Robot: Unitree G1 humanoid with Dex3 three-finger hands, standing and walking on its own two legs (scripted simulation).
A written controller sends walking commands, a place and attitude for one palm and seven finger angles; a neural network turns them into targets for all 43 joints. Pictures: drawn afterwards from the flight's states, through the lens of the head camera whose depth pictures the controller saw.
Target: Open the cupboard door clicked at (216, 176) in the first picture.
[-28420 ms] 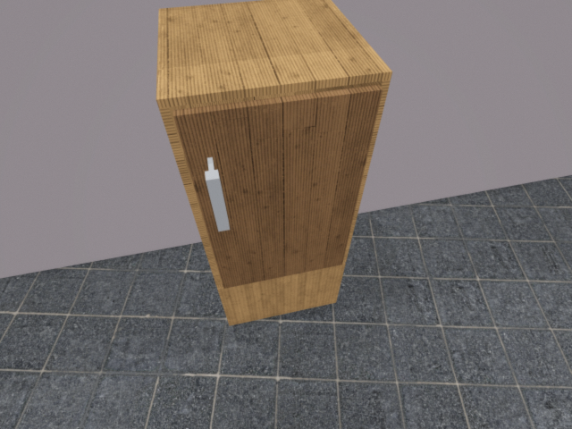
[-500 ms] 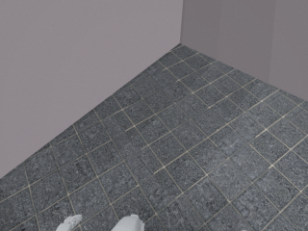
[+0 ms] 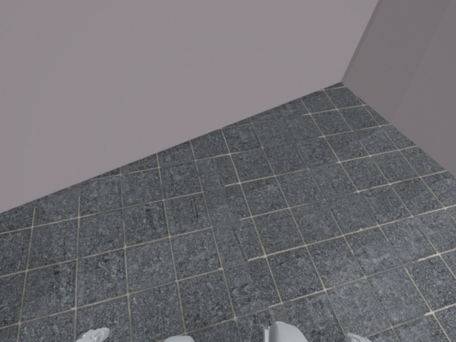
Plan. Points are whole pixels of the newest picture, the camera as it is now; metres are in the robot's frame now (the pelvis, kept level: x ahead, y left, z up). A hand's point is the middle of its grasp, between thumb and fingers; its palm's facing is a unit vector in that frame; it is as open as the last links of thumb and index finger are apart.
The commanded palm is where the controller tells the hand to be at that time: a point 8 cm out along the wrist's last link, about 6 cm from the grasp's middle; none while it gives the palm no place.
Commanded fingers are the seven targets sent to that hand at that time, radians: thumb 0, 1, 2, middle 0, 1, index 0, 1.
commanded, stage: turn to face it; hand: left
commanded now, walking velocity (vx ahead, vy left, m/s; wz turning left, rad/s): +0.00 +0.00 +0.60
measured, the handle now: out of the picture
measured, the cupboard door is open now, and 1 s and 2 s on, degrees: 49 49 49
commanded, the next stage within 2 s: none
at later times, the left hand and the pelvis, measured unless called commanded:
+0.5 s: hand out of the picture +0.00 +0.17 -0.17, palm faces +0.34 -0.92 -0.22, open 7.3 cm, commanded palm none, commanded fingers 0.00 0.90 0.90 -0.20 -0.30 -0.20 -0.30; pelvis +0.00 -0.03 -0.01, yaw +20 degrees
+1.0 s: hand out of the picture -0.02 +0.16 -0.15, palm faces +0.56 -0.77 -0.29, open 7.3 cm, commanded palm none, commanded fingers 0.00 0.90 0.90 -0.20 -0.30 -0.20 -0.30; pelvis +0.01 -0.06 +0.00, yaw +36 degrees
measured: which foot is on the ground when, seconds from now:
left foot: down 0.00-0.16, up 0.18-0.50, down 0.52-0.92, up 0.94-1.00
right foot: up 0.00-0.16, down 0.18-0.52, up 0.54-0.90, down 0.92-1.00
